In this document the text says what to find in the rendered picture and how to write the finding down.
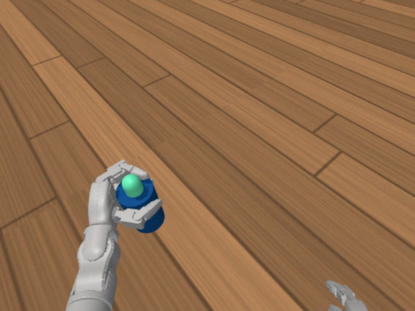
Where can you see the left robot hand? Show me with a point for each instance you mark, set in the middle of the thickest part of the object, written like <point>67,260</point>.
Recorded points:
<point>103,207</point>

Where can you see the right robot hand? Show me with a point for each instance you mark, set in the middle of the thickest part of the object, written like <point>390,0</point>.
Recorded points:
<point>345,296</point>

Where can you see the left robot arm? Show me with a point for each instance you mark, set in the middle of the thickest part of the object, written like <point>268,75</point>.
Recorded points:
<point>96,281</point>

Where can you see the bottle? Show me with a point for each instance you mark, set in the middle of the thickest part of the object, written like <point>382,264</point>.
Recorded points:
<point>134,193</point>

